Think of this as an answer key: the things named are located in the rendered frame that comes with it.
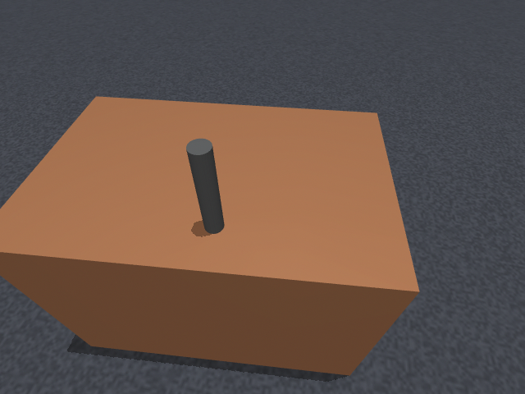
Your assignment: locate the can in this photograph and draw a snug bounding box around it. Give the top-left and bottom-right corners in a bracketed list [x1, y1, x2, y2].
[186, 139, 224, 234]

